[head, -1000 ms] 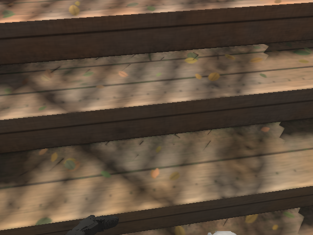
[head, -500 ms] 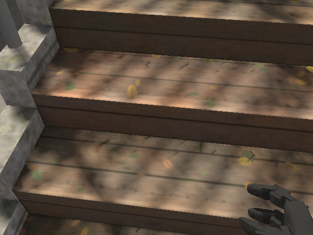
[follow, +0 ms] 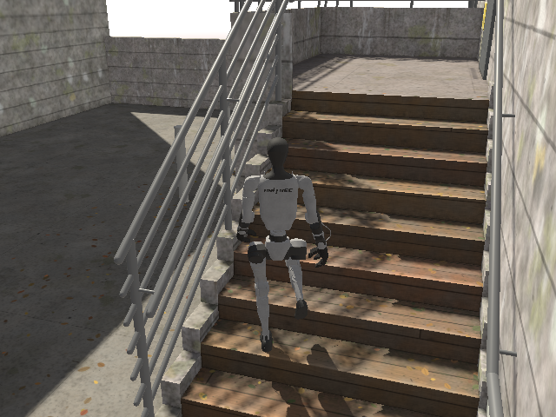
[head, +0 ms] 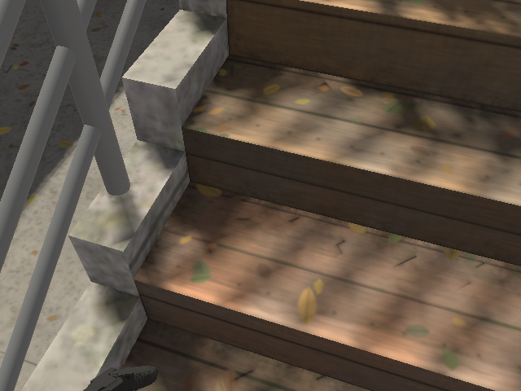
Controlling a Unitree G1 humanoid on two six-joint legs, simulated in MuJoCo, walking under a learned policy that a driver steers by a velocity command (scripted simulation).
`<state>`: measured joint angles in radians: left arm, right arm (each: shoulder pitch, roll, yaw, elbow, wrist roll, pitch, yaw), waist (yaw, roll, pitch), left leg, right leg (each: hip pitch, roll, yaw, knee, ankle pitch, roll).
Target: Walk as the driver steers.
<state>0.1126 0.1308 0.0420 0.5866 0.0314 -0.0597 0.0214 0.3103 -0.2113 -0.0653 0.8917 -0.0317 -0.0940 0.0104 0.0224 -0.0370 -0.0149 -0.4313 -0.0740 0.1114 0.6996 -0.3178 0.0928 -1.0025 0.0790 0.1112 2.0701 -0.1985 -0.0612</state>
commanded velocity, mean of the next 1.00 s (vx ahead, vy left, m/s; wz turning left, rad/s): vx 0.23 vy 0.00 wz -0.47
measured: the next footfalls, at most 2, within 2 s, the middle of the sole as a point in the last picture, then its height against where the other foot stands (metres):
right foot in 0.30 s outside the picture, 0.17 m higher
left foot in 0.86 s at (295, 289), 0.17 m higher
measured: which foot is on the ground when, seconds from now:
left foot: down 0.00-0.30, up 0.32-0.84, down 0.86-1.00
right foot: up 0.00-0.28, down 0.30-0.88, up 0.90-1.00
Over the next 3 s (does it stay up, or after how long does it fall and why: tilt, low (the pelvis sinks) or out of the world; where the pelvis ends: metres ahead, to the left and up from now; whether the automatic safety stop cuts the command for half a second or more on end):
stays up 0.94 -0.24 0.56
